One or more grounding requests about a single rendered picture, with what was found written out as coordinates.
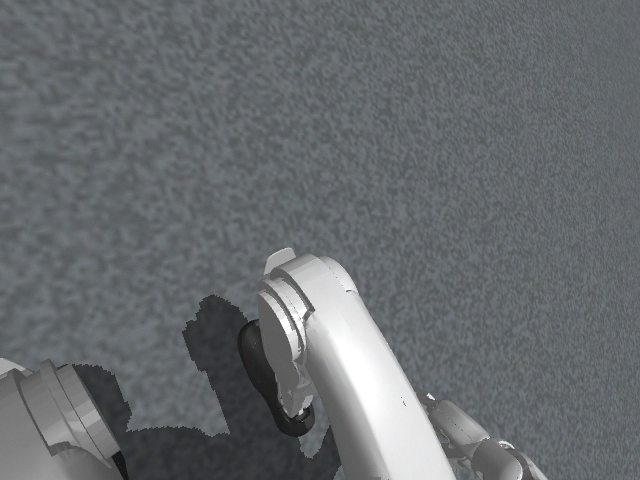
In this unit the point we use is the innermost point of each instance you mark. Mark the right robot foot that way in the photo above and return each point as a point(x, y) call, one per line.
point(263, 379)

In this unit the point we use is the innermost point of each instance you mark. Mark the left robot foot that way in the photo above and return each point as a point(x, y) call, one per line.
point(121, 465)

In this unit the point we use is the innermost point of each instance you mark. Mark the right robot arm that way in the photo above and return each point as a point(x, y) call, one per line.
point(497, 459)

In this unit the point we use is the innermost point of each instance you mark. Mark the right robot hand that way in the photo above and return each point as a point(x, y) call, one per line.
point(454, 425)

